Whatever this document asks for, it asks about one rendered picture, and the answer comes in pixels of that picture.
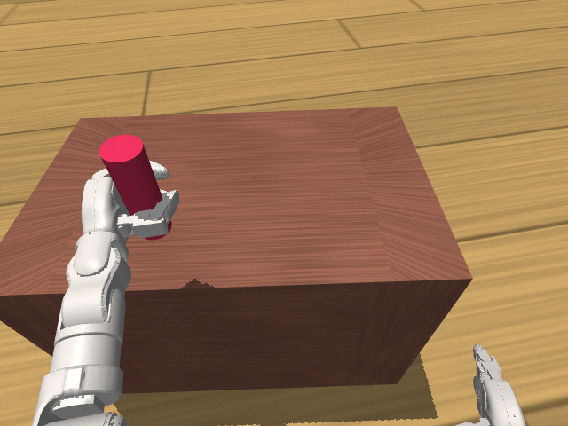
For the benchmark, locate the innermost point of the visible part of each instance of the left robot hand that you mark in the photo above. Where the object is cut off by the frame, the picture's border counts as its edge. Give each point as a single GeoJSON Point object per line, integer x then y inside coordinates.
{"type": "Point", "coordinates": [104, 210]}

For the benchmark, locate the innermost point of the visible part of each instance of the can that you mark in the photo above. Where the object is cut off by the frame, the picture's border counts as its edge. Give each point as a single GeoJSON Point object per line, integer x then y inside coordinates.
{"type": "Point", "coordinates": [127, 163]}

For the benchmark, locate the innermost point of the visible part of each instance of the left robot arm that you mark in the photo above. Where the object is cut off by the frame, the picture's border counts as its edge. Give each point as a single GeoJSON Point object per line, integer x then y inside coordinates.
{"type": "Point", "coordinates": [85, 374]}

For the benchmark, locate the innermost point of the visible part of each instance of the right robot hand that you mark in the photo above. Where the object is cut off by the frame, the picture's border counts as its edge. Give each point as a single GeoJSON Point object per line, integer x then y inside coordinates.
{"type": "Point", "coordinates": [496, 400]}

